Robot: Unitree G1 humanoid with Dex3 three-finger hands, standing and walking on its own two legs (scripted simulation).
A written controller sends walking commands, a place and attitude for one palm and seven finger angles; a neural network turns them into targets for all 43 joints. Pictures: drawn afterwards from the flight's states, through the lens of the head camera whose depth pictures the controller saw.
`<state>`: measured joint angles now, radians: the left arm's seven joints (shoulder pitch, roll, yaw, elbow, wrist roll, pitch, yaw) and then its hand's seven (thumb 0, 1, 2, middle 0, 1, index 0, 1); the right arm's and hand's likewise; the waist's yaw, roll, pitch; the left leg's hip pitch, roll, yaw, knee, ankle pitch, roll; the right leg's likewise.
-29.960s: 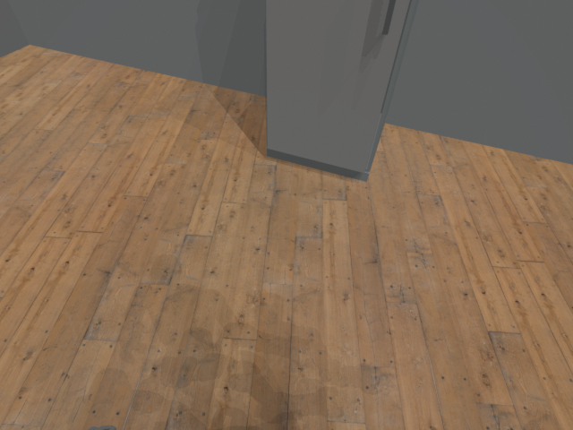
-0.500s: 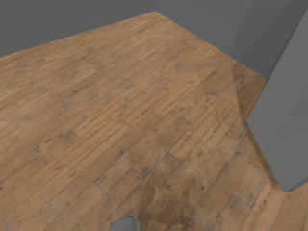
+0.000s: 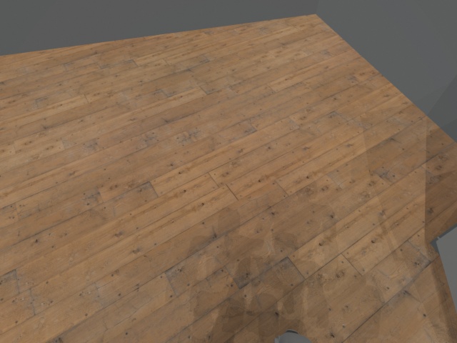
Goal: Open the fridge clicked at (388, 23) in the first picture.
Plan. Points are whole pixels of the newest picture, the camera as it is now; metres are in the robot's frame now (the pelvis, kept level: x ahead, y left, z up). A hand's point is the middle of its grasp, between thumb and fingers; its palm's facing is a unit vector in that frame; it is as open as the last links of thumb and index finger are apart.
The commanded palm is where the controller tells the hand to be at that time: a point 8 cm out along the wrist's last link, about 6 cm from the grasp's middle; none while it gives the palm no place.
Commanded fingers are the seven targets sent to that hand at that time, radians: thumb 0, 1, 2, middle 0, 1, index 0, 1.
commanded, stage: walk to a spot facing it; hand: right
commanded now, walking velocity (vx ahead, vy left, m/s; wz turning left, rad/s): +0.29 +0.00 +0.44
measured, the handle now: out of the picture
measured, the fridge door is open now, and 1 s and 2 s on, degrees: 27 27 27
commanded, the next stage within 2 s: turn to face it in 0.22 s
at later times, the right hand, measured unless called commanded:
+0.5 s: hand (303, 255) +0.34 -0.15 -0.17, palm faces -0.21 +0.95 -0.22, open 7.4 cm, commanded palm none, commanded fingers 0.00 -0.90 -0.90 0.20 0.30 0.20 0.30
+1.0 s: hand (320, 257) +0.34 -0.18 -0.16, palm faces +0.15 +0.96 -0.25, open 7.4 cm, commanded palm none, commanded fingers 0.00 -0.90 -0.90 0.20 0.30 0.20 0.30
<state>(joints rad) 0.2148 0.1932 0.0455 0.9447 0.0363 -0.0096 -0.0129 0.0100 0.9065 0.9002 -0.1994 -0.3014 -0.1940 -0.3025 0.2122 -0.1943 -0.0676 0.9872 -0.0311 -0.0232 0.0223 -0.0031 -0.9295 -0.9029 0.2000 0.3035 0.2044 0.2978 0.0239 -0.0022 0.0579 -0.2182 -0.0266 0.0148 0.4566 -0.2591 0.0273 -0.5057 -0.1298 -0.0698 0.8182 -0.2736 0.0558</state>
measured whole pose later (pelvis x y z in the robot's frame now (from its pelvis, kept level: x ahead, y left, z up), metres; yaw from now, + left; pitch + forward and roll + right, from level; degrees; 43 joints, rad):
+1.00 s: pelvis +0.26 +0.03 +0.00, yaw -7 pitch +2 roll +0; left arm 0.28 0.17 0.05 0.99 0.04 0.03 0.02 0.01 0.90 0.90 -0.20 -0.30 -0.20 -0.30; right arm 0.13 -0.21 -0.07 0.96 -0.01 0.04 -0.01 0.01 -0.91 -0.90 0.19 0.30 0.20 0.30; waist 0.04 -0.03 0.05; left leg -0.39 0.04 0.04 0.77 -0.41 -0.06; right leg -0.29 -0.01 0.02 0.53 -0.27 0.00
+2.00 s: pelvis +0.30 +0.07 +0.00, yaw -48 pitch +0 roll -3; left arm 0.15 0.24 0.06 0.92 0.02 0.08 -0.03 0.01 0.91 0.90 -0.20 -0.30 -0.19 -0.30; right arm 0.19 -0.19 -0.04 0.90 -0.03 0.01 -0.01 0.00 -0.90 -0.90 0.20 0.30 0.21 0.30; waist 0.01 0.03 0.11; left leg -0.24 0.17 0.21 0.60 -0.35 -0.01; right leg -0.35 -0.02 -0.09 0.74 -0.41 0.05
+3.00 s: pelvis +0.33 +0.07 -0.01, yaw -75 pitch +1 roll -1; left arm 0.20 0.19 0.03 0.99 0.02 0.04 0.01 0.01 0.91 0.90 -0.20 -0.30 -0.20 -0.30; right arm 0.23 -0.20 -0.06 0.98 -0.03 0.00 0.00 0.00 -0.91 -0.90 0.20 0.30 0.20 0.30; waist -0.02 -0.01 0.05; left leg -0.25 0.06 0.06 0.56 -0.37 -0.02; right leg -0.29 0.02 -0.01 0.62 -0.38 -0.01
